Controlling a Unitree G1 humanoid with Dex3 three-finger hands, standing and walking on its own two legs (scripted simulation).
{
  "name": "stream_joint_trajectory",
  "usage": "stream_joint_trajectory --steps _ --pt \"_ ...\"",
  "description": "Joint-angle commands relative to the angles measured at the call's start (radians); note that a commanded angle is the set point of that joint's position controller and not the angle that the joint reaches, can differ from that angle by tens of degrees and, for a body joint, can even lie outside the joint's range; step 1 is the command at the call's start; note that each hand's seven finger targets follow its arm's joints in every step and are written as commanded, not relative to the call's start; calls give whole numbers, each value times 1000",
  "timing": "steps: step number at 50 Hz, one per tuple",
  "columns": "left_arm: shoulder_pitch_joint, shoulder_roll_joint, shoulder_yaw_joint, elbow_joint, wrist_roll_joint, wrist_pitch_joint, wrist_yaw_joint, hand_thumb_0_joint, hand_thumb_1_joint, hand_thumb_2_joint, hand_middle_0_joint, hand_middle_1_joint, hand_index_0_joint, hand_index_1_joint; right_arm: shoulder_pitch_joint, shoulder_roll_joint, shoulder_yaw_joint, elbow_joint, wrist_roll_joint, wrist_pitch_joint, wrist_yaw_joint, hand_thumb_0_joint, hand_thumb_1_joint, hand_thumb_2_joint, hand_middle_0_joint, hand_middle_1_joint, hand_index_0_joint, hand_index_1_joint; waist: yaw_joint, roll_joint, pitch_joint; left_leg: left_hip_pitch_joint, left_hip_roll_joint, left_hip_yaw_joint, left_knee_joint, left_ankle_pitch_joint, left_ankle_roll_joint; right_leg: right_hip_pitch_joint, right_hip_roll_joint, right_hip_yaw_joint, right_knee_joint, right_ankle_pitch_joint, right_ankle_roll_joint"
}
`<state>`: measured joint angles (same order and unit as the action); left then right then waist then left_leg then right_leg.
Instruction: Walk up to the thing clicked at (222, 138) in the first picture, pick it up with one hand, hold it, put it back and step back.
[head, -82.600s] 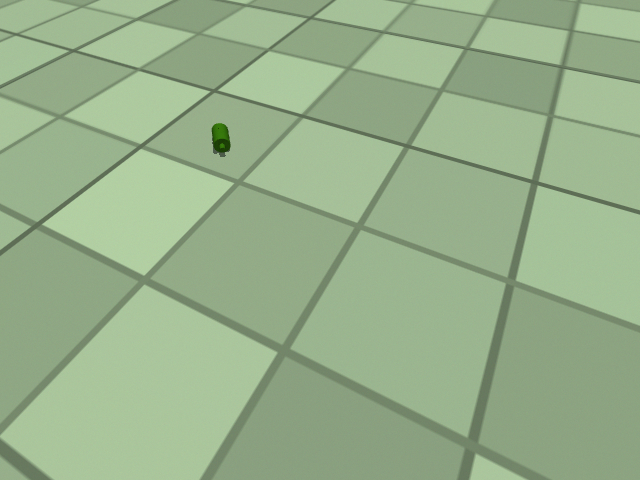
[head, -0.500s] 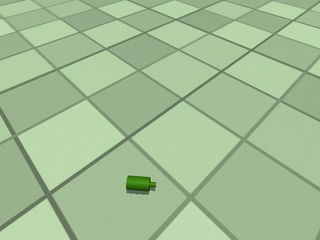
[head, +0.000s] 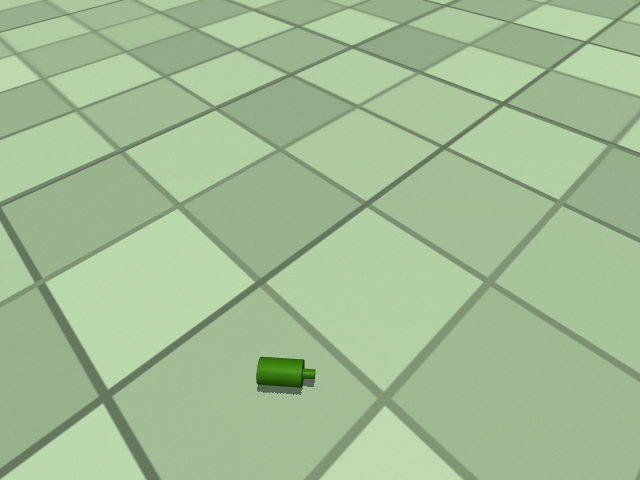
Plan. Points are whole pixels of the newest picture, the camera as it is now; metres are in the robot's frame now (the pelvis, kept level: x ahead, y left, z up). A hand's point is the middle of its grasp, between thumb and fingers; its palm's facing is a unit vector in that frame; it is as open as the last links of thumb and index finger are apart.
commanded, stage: stand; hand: left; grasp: from above
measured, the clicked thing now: (287, 372) +0.56 +0.15 -0.74
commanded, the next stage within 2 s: step back in 1.56 s
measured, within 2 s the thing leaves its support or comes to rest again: neither
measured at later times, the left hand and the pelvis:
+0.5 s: hand out of the picture +0.07 +0.24 -0.16, palm faces +0.01 -0.94 -0.33, open 7.3 cm; pelvis +0.01 +0.00 +0.00, yaw +0 degrees
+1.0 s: hand out of the picture +0.08 +0.24 -0.15, palm faces -0.01 -0.94 -0.34, open 7.3 cm; pelvis +0.01 +0.00 +0.00, yaw -1 degrees
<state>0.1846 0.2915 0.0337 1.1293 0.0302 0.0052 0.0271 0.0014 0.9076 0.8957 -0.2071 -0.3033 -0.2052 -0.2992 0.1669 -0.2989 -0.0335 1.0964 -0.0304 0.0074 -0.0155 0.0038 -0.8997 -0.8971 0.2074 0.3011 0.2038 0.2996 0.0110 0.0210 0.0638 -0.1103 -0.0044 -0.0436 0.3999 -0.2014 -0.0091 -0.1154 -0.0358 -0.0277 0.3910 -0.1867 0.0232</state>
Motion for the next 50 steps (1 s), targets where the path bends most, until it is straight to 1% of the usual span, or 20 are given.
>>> stream_joint_trajectory --steps 1,2,4,10,15,18,19,20,21,27,28,29,33,34,36,38,40,46,49,50 --pt "-44 197 36 -51 -3 -26 9 0 900 900 -200 -300 -200 -301 -29 -184 -33 -54 7 -22 -9 0 -900 -900 200 300 200 300 -2 -25 -2 -39 87 -79 -93 1 39 -18 -83 105 -118 -52 -29" --pt "-48 200 37 -53 -3 -29 10 0 900 900 -200 -300 -200 -301 -30 -184 -32 -55 7 -24 -9 0 -900 -900 200 300 200 300 -2 -28 -17 -36 90 -79 -90 42 38 0 -85 101 -114 -25 -29" --pt "-56 201 38 -46 -5 -30 11 0 900 900 -200 -300 -200 -301 -41 -183 -28 -54 6 -25 -11 0 -900 -900 200 300 200 300 -2 -24 -34 -26 95 -77 -87 63 39 15 -88 100 -111 34 -28" --pt "-66 211 39 -35 -8 -22 5 0 900 900 -200 -300 -200 -301 -38 -196 -22 -37 9 -22 -11 0 -900 -900 200 300 200 300 2 -6 14 -62 95 -80 -121 -8 33 4 -78 95 -115 -31 -30" --pt "-78 205 36 -33 -10 -27 4 0 900 900 -200 -300 -200 -301 -47 -209 -22 -35 10 -30 -12 0 -900 -900 200 300 200 300 0 -13 -44 -10 108 -75 -104 125 33 34 -85 93 -104 73 -32" --pt "-95 213 35 -36 -10 -27 3 0 900 900 -200 -300 -200 -301 -43 -207 -18 -31 10 -30 -12 0 -900 -900 200 300 200 300 -6 -14 -32 -23 107 -72 -113 119 30 33 -83 90 -108 71 -31" --pt "-96 210 34 -39 -12 -28 2 0 900 900 -200 -300 -200 -301 -45 -212 -18 -29 11 -31 -12 0 -900 -900 200 300 200 300 -4 -3 -44 -14 109 -70 -106 136 33 45 -89 92 -105 105 -32" --pt "-93 209 34 -35 -12 -26 2 0 900 900 -200 -300 -200 -301 -56 -213 -19 -29 11 -30 -13 0 -900 -900 200 300 200 300 -1 -9 -40 -12 110 -73 -112 136 31 36 -83 86 -105 91 -31" --pt "-98 208 31 -33 -13 -25 0 0 900 900 -200 -300 -200 -301 -50 -209 -15 -25 11 -29 -12 0 -900 -900 200 300 200 300 -5 -12 -20 -30 108 -70 -118 98 31 30 -82 90 -112 58 -29" --pt "-101 217 31 -32 -12 -26 -1 0 900 900 -200 -300 -200 -301 -54 -213 -15 -23 12 -30 -9 0 -900 -900 200 300 200 300 -5 -25 -21 -25 111 -73 -133 93 29 24 -81 87 -113 45 -31" --pt "-101 216 30 -31 -13 -26 -3 0 900 900 -200 -300 -200 -301 -56 -218 -15 -20 12 -30 -9 0 -900 -900 200 300 200 300 -4 -28 -11 -29 110 -71 -134 70 30 16 -81 92 -120 27 -30" --pt "-100 214 29 -34 -12 -26 -4 0 900 900 -200 -300 -200 -301 -68 -224 -16 -25 11 -32 -9 0 -900 -900 200 300 200 300 -2 -18 -35 -4 114 -70 -126 94 32 20 -84 92 -117 53 -30" --pt "-110 233 33 -36 -13 -24 -5 0 900 900 -200 -300 -200 -301 -63 -220 -16 -20 11 -29 -7 0 -900 -900 200 300 200 300 -9 -19 -14 -35 110 -71 -144 12 31 6 -82 98 -121 -2 -34" --pt "-104 224 31 -34 -12 -24 -6 0 900 900 -200 -300 -200 -301 -72 -223 -16 -20 10 -30 -6 0 -900 -900 200 300 200 300 -4 -11 -12 -34 111 -73 -143 18 33 -1 -80 94 -118 3 -34" --pt "-103 225 29 -39 -12 -29 -6 0 900 900 -200 -300 -200 -301 -76 -227 -19 -23 13 -32 -4 0 -900 -900 200 300 200 300 -7 -20 -42 3 117 -71 -130 89 34 5 -84 94 -116 38 -34" --pt "-103 225 27 -37 -13 -31 -7 0 900 900 -200 -300 -200 -301 -79 -223 -16 -22 13 -32 -3 0 -900 -900 200 300 200 300 -8 -28 -37 -6 116 -68 -125 80 33 5 -83 94 -119 34 -31" --pt "-117 235 30 -46 -14 -33 -6 0 900 900 -200 -300 -200 -301 -67 -227 -16 -19 12 -31 -4 0 -900 -900 200 300 200 300 -15 -17 -54 -10 114 -61 -124 95 32 25 -92 102 -115 81 -33" --pt "-102 230 26 -39 -18 -32 -8 0 900 900 -200 -300 -200 -301 -78 -232 -15 -16 15 -33 -3 0 -900 -900 200 300 200 300 -7 -12 -57 9 121 -64 -125 131 30 24 -87 95 -107 100 -36" --pt "-108 239 26 -44 -15 -32 -9 0 900 900 -200 -300 -200 -301 -78 -229 -13 -16 13 -34 -2 0 -900 -900 200 300 200 300 -11 -15 -49 -10 117 -61 -135 114 26 24 -88 96 -109 81 -35" --pt "-108 237 26 -45 -17 -32 -9 0 900 900 -200 -300 -200 -301 -82 -237 -13 -16 14 -33 -2 0 -900 -900 200 300 200 300 -9 -8 -57 0 120 -60 -126 128 30 28 -91 100 -107 110 -35"
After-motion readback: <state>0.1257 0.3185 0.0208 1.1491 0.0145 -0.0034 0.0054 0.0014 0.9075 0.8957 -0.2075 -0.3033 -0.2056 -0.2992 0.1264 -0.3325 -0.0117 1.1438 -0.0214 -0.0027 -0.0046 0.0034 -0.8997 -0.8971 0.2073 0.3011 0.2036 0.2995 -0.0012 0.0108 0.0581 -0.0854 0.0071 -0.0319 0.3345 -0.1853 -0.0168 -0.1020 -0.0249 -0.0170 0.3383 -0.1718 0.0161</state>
